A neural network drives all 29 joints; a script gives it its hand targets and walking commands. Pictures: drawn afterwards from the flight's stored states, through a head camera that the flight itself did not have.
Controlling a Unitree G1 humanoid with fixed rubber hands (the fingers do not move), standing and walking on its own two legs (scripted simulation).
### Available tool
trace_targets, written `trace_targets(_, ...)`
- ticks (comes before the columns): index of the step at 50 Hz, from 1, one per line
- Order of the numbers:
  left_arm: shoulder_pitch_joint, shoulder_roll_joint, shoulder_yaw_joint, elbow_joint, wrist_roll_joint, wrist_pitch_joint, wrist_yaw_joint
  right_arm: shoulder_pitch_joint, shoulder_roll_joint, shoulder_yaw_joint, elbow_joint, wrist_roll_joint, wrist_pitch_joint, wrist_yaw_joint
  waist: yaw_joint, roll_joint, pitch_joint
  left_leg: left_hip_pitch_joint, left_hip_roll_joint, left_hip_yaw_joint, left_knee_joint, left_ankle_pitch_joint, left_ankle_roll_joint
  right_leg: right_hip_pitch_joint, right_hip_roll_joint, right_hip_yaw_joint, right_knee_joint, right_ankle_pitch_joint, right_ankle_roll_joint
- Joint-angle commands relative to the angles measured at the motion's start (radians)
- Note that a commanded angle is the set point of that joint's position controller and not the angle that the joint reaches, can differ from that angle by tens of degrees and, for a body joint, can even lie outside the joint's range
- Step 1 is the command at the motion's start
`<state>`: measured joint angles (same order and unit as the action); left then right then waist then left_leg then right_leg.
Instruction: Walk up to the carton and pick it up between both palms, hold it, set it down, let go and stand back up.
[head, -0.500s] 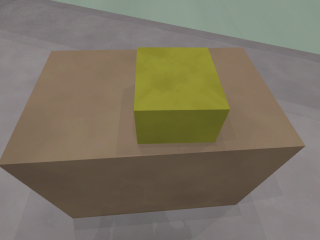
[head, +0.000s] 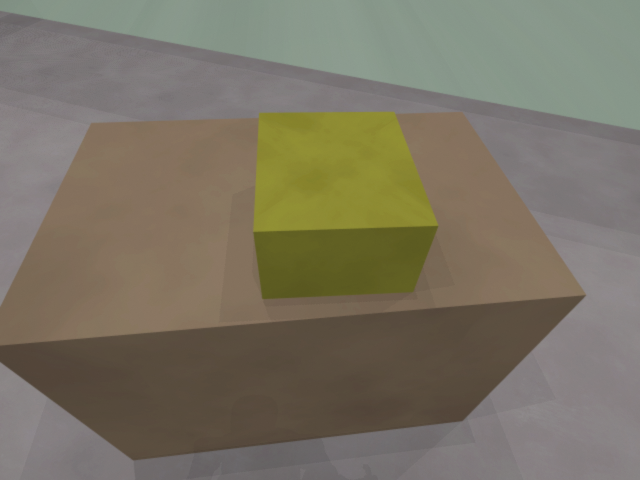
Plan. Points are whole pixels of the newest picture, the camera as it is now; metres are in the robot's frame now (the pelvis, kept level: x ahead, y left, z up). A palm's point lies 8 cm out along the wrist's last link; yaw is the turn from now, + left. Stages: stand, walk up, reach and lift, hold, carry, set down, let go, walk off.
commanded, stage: walk up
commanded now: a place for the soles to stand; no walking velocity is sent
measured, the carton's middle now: (333, 198) +0.57 -0.03 +0.01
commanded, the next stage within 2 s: none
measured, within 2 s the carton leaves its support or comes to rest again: neither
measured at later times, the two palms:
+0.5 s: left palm out of the picture +0.02 +0.22 -0.12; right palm out of the picture +0.00 -0.30 -0.13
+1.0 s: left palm out of the picture +0.01 +0.23 -0.13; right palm out of the picture +0.04 -0.28 -0.13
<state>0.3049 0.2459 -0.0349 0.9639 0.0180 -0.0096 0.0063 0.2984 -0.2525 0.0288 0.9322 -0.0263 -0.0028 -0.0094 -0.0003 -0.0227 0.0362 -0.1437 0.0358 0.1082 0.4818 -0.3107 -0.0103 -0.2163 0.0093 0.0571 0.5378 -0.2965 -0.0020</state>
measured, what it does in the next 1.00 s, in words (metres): stands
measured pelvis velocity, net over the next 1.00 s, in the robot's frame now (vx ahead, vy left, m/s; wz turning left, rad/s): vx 0.00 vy -0.03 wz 0.10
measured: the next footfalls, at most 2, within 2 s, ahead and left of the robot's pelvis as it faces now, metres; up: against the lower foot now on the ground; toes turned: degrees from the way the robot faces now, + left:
none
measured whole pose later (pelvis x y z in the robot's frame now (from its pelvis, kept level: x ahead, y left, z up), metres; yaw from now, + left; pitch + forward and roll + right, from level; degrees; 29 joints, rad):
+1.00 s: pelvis +0.00 -0.03 +0.00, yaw +6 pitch -1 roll +0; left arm 0.26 0.29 -0.03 0.96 0.03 0.04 -0.01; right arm 0.34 -0.24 0.04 0.94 -0.03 -0.03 -0.05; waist 0.00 -0.02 0.06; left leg -0.20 0.05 0.01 0.53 -0.32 -0.05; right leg -0.21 0.00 -0.10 0.55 -0.32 -0.04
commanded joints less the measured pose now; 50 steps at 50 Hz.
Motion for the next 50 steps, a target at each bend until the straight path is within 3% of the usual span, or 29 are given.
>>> trace_targets(1, 0.052, 0.117, 0.025, -0.035, -0.003, -0.015, 0.008, 0.025, -0.117, -0.025, -0.037, -0.003, -0.011, -0.005, 0.000, 0.024, 0.001, 0.031, 0.076, -0.078, -0.082, 0.101, 0.067, -0.065, -0.071, 0.073, -0.077, 0.228, -0.051)
trace_targets(3, 0.059, 0.123, 0.026, -0.027, -0.006, -0.015, 0.009, 0.025, -0.120, -0.024, -0.029, -0.003, -0.009, -0.004, 0.002, 0.030, 0.021, 0.006, 0.073, -0.077, -0.085, 0.054, 0.064, -0.066, -0.072, 0.088, -0.089, 0.202, -0.052)
trace_targets(6, 0.065, 0.124, 0.025, -0.020, -0.008, -0.014, 0.009, 0.031, -0.111, -0.019, -0.018, -0.003, -0.008, -0.005, 0.002, -0.010, 0.053, 0.006, 0.068, -0.070, -0.086, 0.012, 0.059, -0.099, -0.072, 0.109, -0.114, 0.151, -0.053)
trace_targets(7, 0.023, 0.165, 0.040, -0.023, 0.003, -0.001, 0.003, 0.078, -0.120, -0.025, -0.021, -0.008, -0.012, -0.015, -0.022, -0.049, 0.066, 0.040, 0.120, -0.146, -0.116, 0.055, 0.083, -0.140, -0.054, 0.060, -0.066, 0.126, -0.038)
trace_targets(9, 0.002, 0.128, 0.032, -0.039, 0.018, 0.011, -0.001, 0.119, -0.187, -0.044, -0.008, -0.011, -0.015, -0.028, -0.026, 0.030, 0.065, 0.068, 0.230, -0.263, -0.173, 0.069, 0.150, -0.194, -0.038, 0.024, 0.014, 0.047, -0.009)
trace_targets(11, 0.017, 0.105, 0.028, -0.042, 0.027, 0.015, -0.004, 0.090, -0.205, -0.050, -0.005, -0.012, -0.015, -0.034, -0.009, 0.069, 0.080, 0.070, 0.292, -0.291, -0.194, 0.027, 0.183, -0.209, -0.055, 0.006, 0.006, -0.019, 0.002)
trace_targets(12, 0.020, 0.108, 0.029, -0.042, 0.028, 0.013, -0.005, 0.073, -0.198, -0.050, -0.010, -0.013, -0.014, -0.033, -0.006, 0.090, 0.078, 0.053, 0.278, -0.268, -0.187, 0.043, 0.176, -0.178, -0.062, 0.011, -0.018, 0.005, 0.000)
trace_targets(14, 0.040, 0.126, 0.034, -0.030, 0.022, 0.004, -0.008, 0.044, -0.169, -0.038, -0.018, -0.014, -0.015, -0.026, 0.012, 0.107, 0.081, -0.009, 0.204, -0.185, -0.145, 0.101, 0.127, -0.089, -0.065, 0.032, -0.075, 0.109, -0.008)
trace_targets(16, 0.054, 0.158, 0.044, -0.019, 0.012, 0.000, -0.011, 0.048, -0.124, -0.026, -0.019, -0.011, -0.016, -0.018, 0.010, 0.046, 0.055, -0.043, 0.111, -0.093, -0.070, 0.158, 0.072, -0.005, -0.081, 0.055, -0.106, 0.232, -0.024)
trace_targets(19, 0.079, 0.185, 0.049, -0.003, -0.014, 0.002, -0.004, 0.060, -0.072, -0.007, -0.020, -0.006, -0.009, -0.017, 0.013, -0.035, 0.015, -0.054, 0.029, -0.037, 0.021, 0.043, 0.037, 0.034, -0.147, 0.137, -0.190, 0.269, -0.046)
trace_targets(22, 0.060, 0.193, 0.048, -0.008, -0.021, 0.014, 0.005, 0.068, -0.084, -0.007, -0.014, -0.003, -0.006, -0.022, 0.015, -0.086, 0.027, -0.082, 0.011, -0.047, 0.034, -0.014, 0.036, 0.045, -0.161, 0.148, -0.246, 0.219, -0.049)
trace_targets(26, -0.009, 0.171, 0.038, -0.026, -0.004, 0.027, 0.001, 0.135, -0.094, -0.006, 0.007, -0.003, -0.023, -0.031, -0.020, -0.073, -0.012, 0.004, 0.045, -0.090, -0.027, 0.112, 0.050, 0.015, -0.115, 0.039, -0.181, 0.203, -0.049)
trace_targets(29, -0.035, 0.142, 0.029, -0.043, 0.007, 0.027, -0.007, 0.165, -0.153, -0.028, 0.018, -0.004, -0.029, -0.040, -0.033, 0.028, -0.026, 0.086, 0.141, -0.216, -0.072, 0.238, 0.095, -0.076, -0.063, -0.027, -0.068, 0.131, -0.018)
trace_targets(30, -0.028, 0.131, 0.025, -0.041, 0.011, 0.027, -0.009, 0.155, -0.170, -0.032, 0.016, -0.006, -0.025, -0.042, -0.024, 0.081, -0.004, 0.093, 0.175, -0.255, -0.081, 0.253, 0.116, -0.113, -0.060, -0.028, -0.045, 0.100, -0.006)
trace_targets(32, -0.015, 0.123, 0.022, -0.037, 0.017, 0.027, -0.011, 0.132, -0.176, -0.035, 0.012, -0.006, -0.018, -0.041, -0.014, 0.119, 0.050, 0.033, 0.201, -0.282, -0.098, 0.183, 0.129, -0.120, -0.065, -0.027, -0.051, 0.050, 0.008)
trace_targets(34, 0.005, 0.145, 0.034, -0.035, 0.016, 0.019, -0.011, 0.106, -0.161, -0.032, 0.000, -0.010, -0.015, -0.036, -0.006, 0.100, 0.059, -0.048, 0.152, -0.225, -0.064, 0.171, 0.100, -0.042, -0.080, -0.008, -0.107, 0.092, 0.006)
trace_targets(36, 0.042, 0.184, 0.048, -0.020, 0.001, 0.014, -0.007, 0.074, -0.109, -0.013, -0.016, -0.009, -0.016, -0.031, 0.018, 0.014, 0.066, -0.137, 0.066, -0.135, 0.027, 0.164, 0.046, 0.053, -0.117, 0.038, -0.166, 0.235, -0.008)
trace_targets(37, 0.051, 0.196, 0.052, -0.014, -0.008, 0.014, -0.005, 0.066, -0.087, -0.004, -0.020, -0.007, -0.017, -0.032, 0.019, -0.013, 0.064, -0.162, 0.028, -0.096, 0.061, 0.098, 0.026, 0.069, -0.147, 0.069, -0.197, 0.264, -0.029)
trace_targets(38, 0.044, 0.195, 0.053, -0.012, -0.013, 0.018, -0.004, 0.075, -0.074, -0.002, -0.021, -0.006, -0.016, -0.034, 0.014, -0.038, 0.062, -0.164, 0.015, -0.078, 0.072, 0.053, 0.021, 0.075, -0.177, 0.075, -0.218, 0.265, -0.054)
trace_targets(40, 0.021, 0.188, 0.049, -0.021, -0.011, 0.024, -0.001, 0.093, -0.076, -0.004, -0.017, -0.005, -0.018, -0.039, 0.002, -0.041, 0.062, -0.133, 0.017, -0.082, 0.059, 0.070, 0.028, 0.054, -0.177, 0.052, -0.216, 0.282, -0.071)
trace_targets(42, -0.009, 0.174, 0.041, -0.034, -0.002, 0.028, -0.002, 0.121, -0.096, -0.009, -0.006, -0.005, -0.026, -0.041, -0.007, -0.030, 0.012, -0.072, 0.040, -0.109, 0.023, 0.178, 0.047, 0.062, -0.137, -0.018, -0.154, 0.341, -0.055)
trace_targets(44, -0.020, 0.160, 0.037, -0.042, 0.005, 0.031, -0.005, 0.149, -0.119, -0.019, -0.005, -0.008, -0.032, -0.043, -0.021, 0.010, -0.027, 0.026, 0.095, -0.181, 0.015, 0.317, 0.074, -0.005, -0.099, -0.064, -0.071, 0.322, -0.032)
trace_targets(46, -0.042, 0.138, 0.029, -0.058, 0.015, 0.032, -0.009, 0.189, -0.160, -0.037, 0.000, -0.005, -0.032, -0.047, -0.040, 0.075, -0.065, 0.098, 0.180, -0.291, -0.027, 0.405, 0.125, -0.078, -0.071, -0.085, 0.015, 0.187, -0.010)
trace_targets(48, -0.057, 0.116, 0.024, -0.073, 0.024, 0.035, -0.010, 0.174, -0.195, -0.052, -0.001, -0.005, -0.023, -0.050, -0.044, 0.126, -0.034, 0.064, 0.245, -0.369, -0.078, 0.317, 0.173, -0.118, -0.058, -0.086, 0.034, 0.025, 0.007)
trace_targets(50, -0.043, 0.116, 0.026, -0.075, 0.026, 0.032, -0.011, 0.131, -0.186, -0.048, -0.012, -0.004, -0.018, -0.048, -0.026, 0.130, 0.011, -0.007, 0.238, -0.353, -0.076, 0.284, 0.170, -0.079, -0.076, -0.067, -0.017, 0.042, 0.008)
